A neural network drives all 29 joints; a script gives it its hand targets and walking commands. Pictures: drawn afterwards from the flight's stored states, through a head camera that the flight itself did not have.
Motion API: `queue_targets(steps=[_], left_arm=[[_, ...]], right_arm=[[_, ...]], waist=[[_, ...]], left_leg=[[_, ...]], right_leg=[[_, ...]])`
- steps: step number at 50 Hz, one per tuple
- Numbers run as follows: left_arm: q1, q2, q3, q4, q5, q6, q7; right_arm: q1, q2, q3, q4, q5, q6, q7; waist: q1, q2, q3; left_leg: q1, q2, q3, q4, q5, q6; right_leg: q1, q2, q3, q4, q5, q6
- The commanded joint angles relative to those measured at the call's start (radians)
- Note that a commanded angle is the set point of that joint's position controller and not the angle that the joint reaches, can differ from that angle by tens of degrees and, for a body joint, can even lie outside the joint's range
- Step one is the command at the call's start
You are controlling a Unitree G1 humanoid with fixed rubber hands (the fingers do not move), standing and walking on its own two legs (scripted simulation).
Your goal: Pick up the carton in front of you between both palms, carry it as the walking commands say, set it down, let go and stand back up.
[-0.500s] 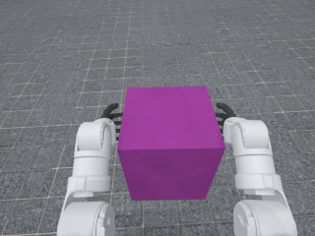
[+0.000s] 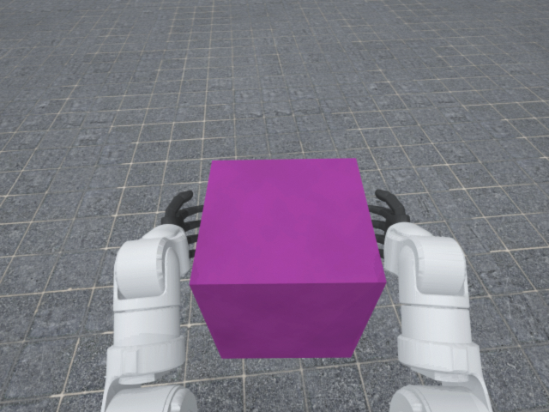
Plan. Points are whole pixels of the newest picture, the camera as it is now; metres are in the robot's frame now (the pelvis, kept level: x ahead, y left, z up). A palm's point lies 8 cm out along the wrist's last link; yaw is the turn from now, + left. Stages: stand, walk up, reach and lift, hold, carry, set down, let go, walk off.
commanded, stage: carry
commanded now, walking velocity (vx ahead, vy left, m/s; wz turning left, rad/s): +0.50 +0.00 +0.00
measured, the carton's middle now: (285, 264) +0.34 +0.01 +0.04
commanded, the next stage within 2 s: none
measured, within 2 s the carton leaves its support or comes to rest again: neither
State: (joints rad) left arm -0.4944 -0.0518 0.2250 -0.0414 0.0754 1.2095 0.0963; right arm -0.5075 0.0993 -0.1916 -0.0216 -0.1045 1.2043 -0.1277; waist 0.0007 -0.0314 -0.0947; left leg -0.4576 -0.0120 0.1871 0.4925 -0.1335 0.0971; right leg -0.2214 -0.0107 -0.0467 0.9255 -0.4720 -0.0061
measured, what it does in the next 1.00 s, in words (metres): walks ahead: right foot, then left foot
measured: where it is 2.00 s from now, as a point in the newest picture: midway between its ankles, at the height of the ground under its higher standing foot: (276, 238)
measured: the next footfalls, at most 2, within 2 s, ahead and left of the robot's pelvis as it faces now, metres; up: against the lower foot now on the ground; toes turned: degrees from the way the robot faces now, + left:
right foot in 0.42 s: +0.44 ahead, -0.12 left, +0.00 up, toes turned -9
left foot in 0.94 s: +0.73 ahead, +0.12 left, +0.00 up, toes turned +12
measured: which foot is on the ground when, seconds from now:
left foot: down 0.00-0.46, up 0.48-0.92, down 0.94-1.00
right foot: up 0.00-0.40, down 0.42-0.96, up 0.98-1.00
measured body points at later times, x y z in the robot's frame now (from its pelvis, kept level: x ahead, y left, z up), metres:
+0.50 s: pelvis +0.31 -0.04 +0.00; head +0.27 -0.05 +0.45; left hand +0.58 +0.12 +0.08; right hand +0.59 -0.18 +0.07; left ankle +0.12 +0.07 -0.67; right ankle +0.40 -0.12 -0.73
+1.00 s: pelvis +0.61 +0.02 +0.00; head +0.58 +0.03 +0.45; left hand +0.88 +0.18 +0.08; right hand +0.89 -0.13 +0.09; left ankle +0.69 +0.11 -0.73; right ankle +0.43 -0.11 -0.68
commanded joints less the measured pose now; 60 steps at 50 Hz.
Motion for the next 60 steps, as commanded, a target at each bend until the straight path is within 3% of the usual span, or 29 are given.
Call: queue_targets(steps=[1,2,3,6,11,17,19,21,22,23,24,25,27,29,33,38,43,45,46,47,48,49,50,52,54,57,60], left_arm=[[-0.559,-1.086,-0.733,-0.110,-0.413,0.019,-0.261],[-0.542,-1.108,-0.744,-0.139,-0.410,0.011,-0.261],[-0.518,-1.116,-0.755,-0.168,-0.401,0.003,-0.258],[-0.385,-1.105,-0.794,-0.235,-0.371,-0.017,-0.240],[-0.186,-1.055,-0.828,-0.311,-0.332,-0.016,-0.228],[-0.139,-0.979,-0.829,-0.308,-0.355,0.019,-0.250],[-0.131,-0.961,-0.819,-0.289,-0.355,0.028,-0.256],[-0.099,-0.955,-0.801,-0.252,-0.346,0.029,-0.262],[-0.086,-0.943,-0.793,-0.235,-0.341,0.029,-0.264],[-0.103,-0.931,-0.778,-0.195,-0.329,0.019,-0.266],[-0.091,-0.960,-0.780,-0.190,-0.341,0.012,-0.269],[-0.118,-0.986,-0.787,-0.215,-0.354,0.004,-0.271],[-0.173,-1.050,-0.813,-0.246,-0.377,-0.015,-0.278],[-0.192,-1.069,-0.831,-0.263,-0.389,-0.031,-0.284],[-0.144,-1.037,-0.838,-0.278,-0.396,-0.041,-0.291],[-0.123,-0.971,-0.831,-0.333,-0.392,-0.024,-0.283],[-0.084,-0.911,-0.801,-0.314,-0.356,0.014,-0.266],[-0.098,-0.902,-0.800,-0.306,-0.353,0.027,-0.263],[-0.108,-0.901,-0.803,-0.305,-0.352,0.032,-0.261],[-0.117,-0.891,-0.805,-0.304,-0.351,0.037,-0.260],[-0.160,-0.906,-0.821,-0.330,-0.368,0.050,-0.258],[-0.185,-0.916,-0.831,-0.333,-0.375,0.051,-0.262],[-0.201,-0.953,-0.838,-0.319,-0.383,0.042,-0.264],[-0.215,-1.007,-0.843,-0.326,-0.391,0.018,-0.267],[-0.212,-1.028,-0.855,-0.341,-0.379,-0.001,-0.260],[-0.165,-1.040,-0.860,-0.348,-0.365,-0.017,-0.245],[-0.133,-1.012,-0.853,-0.365,-0.350,-0.013,-0.234]], right_arm=[[-0.494,1.020,0.674,-0.128,0.390,0.008,0.255],[-0.504,1.041,0.692,-0.179,0.400,0.004,0.260],[-0.503,1.053,0.707,-0.222,0.408,0.000,0.265],[-0.402,1.035,0.748,-0.306,0.418,-0.008,0.280],[-0.187,0.984,0.766,-0.334,0.420,-0.001,0.308],[-0.122,0.902,0.766,-0.328,0.401,0.022,0.306],[-0.123,0.890,0.769,-0.317,0.396,0.027,0.304],[-0.120,0.880,0.773,-0.303,0.392,0.031,0.302],[-0.135,0.864,0.774,-0.297,0.391,0.033,0.302],[-0.169,0.882,0.790,-0.309,0.401,0.041,0.301],[-0.191,0.891,0.792,-0.304,0.404,0.036,0.304],[-0.203,0.931,0.800,-0.291,0.412,0.027,0.307],[-0.212,0.983,0.805,-0.287,0.418,0.002,0.310],[-0.207,1.002,0.817,-0.292,0.410,-0.018,0.303],[-0.141,1.004,0.821,-0.302,0.382,-0.038,0.283],[-0.124,0.948,0.815,-0.357,0.384,-0.022,0.272],[-0.120,0.876,0.798,-0.360,0.395,0.025,0.279],[-0.122,0.864,0.786,-0.346,0.399,0.038,0.284],[-0.113,0.860,0.776,-0.328,0.398,0.042,0.286],[-0.102,0.855,0.763,-0.312,0.394,0.044,0.288],[-0.102,0.845,0.746,-0.281,0.375,0.038,0.291],[-0.094,0.876,0.745,-0.269,0.384,0.032,0.292],[-0.125,0.901,0.750,-0.301,0.398,0.027,0.294],[-0.172,0.971,0.772,-0.336,0.418,0.011,0.299],[-0.200,0.998,0.788,-0.362,0.432,-0.006,0.304],[-0.170,0.980,0.796,-0.381,0.440,-0.011,0.309],[-0.144,0.941,0.794,-0.401,0.440,-0.005,0.311]], waist=[[-0.024,0.149,-0.431],[-0.019,0.092,-0.376],[-0.014,0.094,-0.357],[-0.012,0.145,-0.356],[-0.016,0.176,-0.277],[-0.025,0.185,-0.145],[-0.020,0.189,-0.136],[0.004,0.129,-0.219],[0.025,0.029,-0.279],[0.024,-0.242,-0.355],[0.020,-0.254,-0.321],[0.016,-0.185,-0.308],[0.010,-0.022,-0.281],[0.007,-0.056,-0.274],[0.009,-0.094,-0.238],[0.013,-0.092,-0.174],[0.017,-0.122,-0.115],[0.010,-0.112,-0.133],[-0.004,-0.067,-0.182],[-0.023,0.010,-0.252],[-0.035,0.277,-0.350],[-0.034,0.385,-0.326],[-0.027,0.294,-0.321],[-0.022,0.106,-0.310],[-0.014,0.119,-0.302],[-0.012,0.159,-0.279],[-0.014,0.150,-0.233]], left_leg=[[0.760,0.379,-0.562,-0.165,0.235,0.138],[0.663,0.357,-0.478,-0.196,0.249,0.096],[0.595,0.334,-0.419,-0.230,0.205,0.066],[0.548,0.291,-0.292,-0.273,0.202,0.059],[0.556,0.250,-0.192,-0.289,0.286,0.047],[0.545,0.242,-0.127,-0.266,0.373,0.018],[0.524,0.241,-0.098,-0.197,0.459,-0.005],[0.397,0.177,-0.005,0.058,0.483,-0.054],[0.236,0.153,0.001,0.275,0.213,-0.089],[-0.062,0.025,-0.021,0.567,-0.077,-0.128],[-0.207,0.002,-0.135,0.709,-0.332,-0.110],[-0.232,0.060,-0.180,0.772,-0.332,-0.084],[-0.209,0.131,-0.201,0.707,-0.222,-0.073],[-0.147,0.142,-0.170,0.602,-0.143,-0.086],[-0.169,0.141,-0.114,0.386,-0.068,-0.123],[-0.166,0.116,-0.051,0.144,0.067,-0.119],[-0.105,0.090,-0.014,0.003,0.092,-0.091],[0.039,0.056,0.041,-0.061,0.056,-0.076],[0.221,0.015,0.078,-0.079,0.006,-0.072],[0.441,0.105,-0.038,-0.079,-0.049,-0.063],[0.675,0.371,-0.499,-0.168,-0.147,0.077],[0.741,0.430,-0.699,-0.263,-0.035,0.137],[0.717,0.426,-0.613,-0.233,0.058,0.130],[0.586,0.383,-0.450,-0.225,0.110,0.066],[0.494,0.342,-0.324,-0.273,0.046,0.022],[0.487,0.313,-0.235,-0.327,0.009,0.037],[0.531,0.289,-0.172,-0.332,0.115,0.045]], right_leg=[[-0.509,-0.037,0.062,0.319,0.018,-0.003],[-0.488,-0.073,0.059,0.241,0.079,0.000],[-0.448,-0.090,0.056,0.165,0.118,0.008],[-0.388,-0.075,-0.001,0.018,0.164,0.039],[-0.417,-0.072,-0.072,-0.207,0.321,0.055],[-0.367,-0.048,-0.124,-0.387,0.435,0.014],[-0.254,-0.030,-0.151,-0.447,0.435,-0.006],[0.075,0.029,-0.220,-0.504,0.371,-0.016],[0.255,-0.135,-0.003,-0.531,0.261,-0.037],[0.467,-0.384,0.466,-0.619,0.145,-0.180],[0.453,-0.413,0.581,-0.693,0.255,-0.217],[0.408,-0.391,0.477,-0.676,0.327,-0.204],[0.268,-0.347,0.312,-0.690,0.312,-0.148],[0.171,-0.307,0.193,-0.743,0.220,-0.115],[0.171,-0.287,0.097,-0.811,0.205,-0.133],[0.234,-0.248,0.000,-0.793,0.373,-0.115],[0.290,-0.241,-0.053,-0.716,0.523,-0.087],[0.267,-0.226,-0.094,-0.592,0.608,-0.064],[0.197,-0.184,-0.146,-0.438,0.663,-0.039],[0.049,-0.157,-0.167,-0.243,0.537,-0.003],[-0.243,-0.046,-0.154,0.077,0.320,0.055],[-0.467,0.025,-0.076,0.226,-0.018,0.050],[-0.511,-0.038,0.007,0.331,-0.028,0.020],[-0.483,-0.114,0.049,0.286,0.077,-0.006],[-0.417,-0.122,0.031,0.180,0.182,-0.002],[-0.430,-0.116,-0.010,0.043,0.258,0.022],[-0.464,-0.110,-0.050,-0.128,0.332,0.039]])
